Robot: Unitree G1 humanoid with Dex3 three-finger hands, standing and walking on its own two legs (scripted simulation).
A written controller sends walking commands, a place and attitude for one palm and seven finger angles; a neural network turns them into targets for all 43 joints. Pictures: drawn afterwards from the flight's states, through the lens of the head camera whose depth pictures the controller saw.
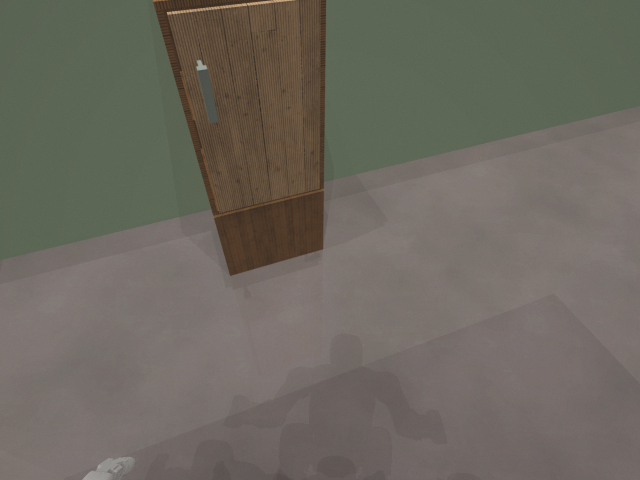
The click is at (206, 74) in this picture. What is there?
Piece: cupboard door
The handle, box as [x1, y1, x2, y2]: [196, 60, 218, 122]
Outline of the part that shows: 197,60 198,65 196,66 209,122 218,121 206,66 203,65 200,60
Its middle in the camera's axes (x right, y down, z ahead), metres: -0.28 -0.36 +0.95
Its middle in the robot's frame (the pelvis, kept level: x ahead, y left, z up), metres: +0.95 +0.33 +0.02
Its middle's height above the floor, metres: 0.79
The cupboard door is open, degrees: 0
